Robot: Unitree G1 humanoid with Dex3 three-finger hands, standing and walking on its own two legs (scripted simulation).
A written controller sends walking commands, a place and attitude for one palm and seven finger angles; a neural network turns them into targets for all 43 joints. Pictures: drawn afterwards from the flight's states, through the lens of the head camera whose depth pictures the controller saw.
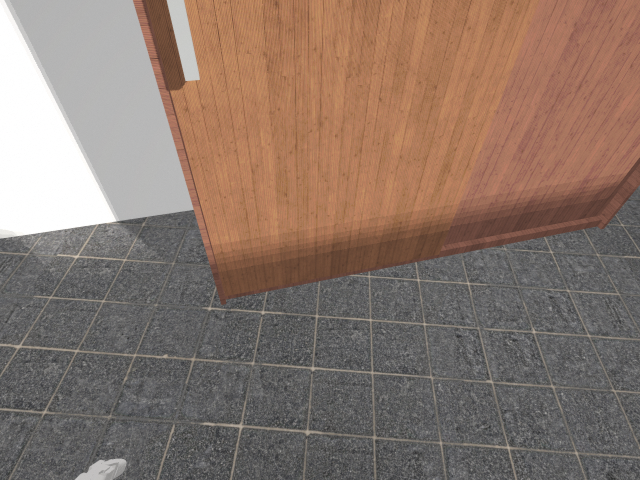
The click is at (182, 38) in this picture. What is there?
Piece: wardrobe's sliding door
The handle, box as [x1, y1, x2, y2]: [167, 0, 199, 80]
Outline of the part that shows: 167,0 185,80 199,79 183,0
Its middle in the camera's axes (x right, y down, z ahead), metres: -0.26 -0.41 +0.71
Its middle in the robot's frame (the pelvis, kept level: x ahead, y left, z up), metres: +0.82 +0.32 +0.23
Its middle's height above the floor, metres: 0.99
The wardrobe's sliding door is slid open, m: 0.00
